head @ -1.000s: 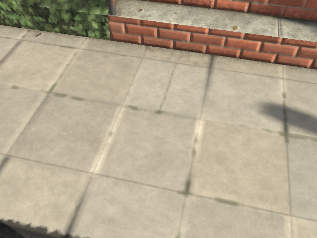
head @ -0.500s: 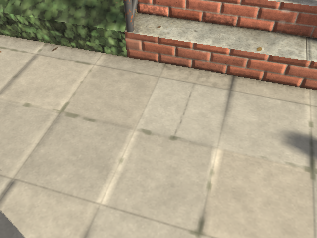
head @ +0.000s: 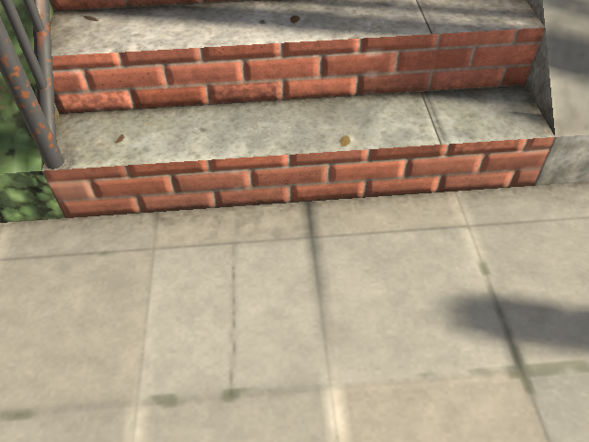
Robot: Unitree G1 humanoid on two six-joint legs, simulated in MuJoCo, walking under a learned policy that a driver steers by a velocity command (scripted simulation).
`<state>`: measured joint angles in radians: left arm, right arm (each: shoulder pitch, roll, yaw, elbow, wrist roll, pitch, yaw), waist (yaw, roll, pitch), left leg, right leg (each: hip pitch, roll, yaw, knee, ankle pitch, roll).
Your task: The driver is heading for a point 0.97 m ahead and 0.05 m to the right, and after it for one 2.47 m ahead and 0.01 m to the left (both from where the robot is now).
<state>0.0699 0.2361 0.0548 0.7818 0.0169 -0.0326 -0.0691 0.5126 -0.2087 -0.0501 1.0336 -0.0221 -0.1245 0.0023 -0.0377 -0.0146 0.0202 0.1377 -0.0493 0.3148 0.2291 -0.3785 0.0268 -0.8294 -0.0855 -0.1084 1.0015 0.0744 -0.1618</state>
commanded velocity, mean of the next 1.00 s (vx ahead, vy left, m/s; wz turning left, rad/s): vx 1.00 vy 0.00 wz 0.07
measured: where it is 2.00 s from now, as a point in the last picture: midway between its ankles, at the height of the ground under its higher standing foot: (250, 20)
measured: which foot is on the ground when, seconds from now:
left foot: down 0.00-0.14, up 0.16-0.56, down 0.58-0.96, up 0.98-1.00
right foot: up 0.00-0.12, down 0.14-0.60, up 0.62-0.98, down 1.00-1.00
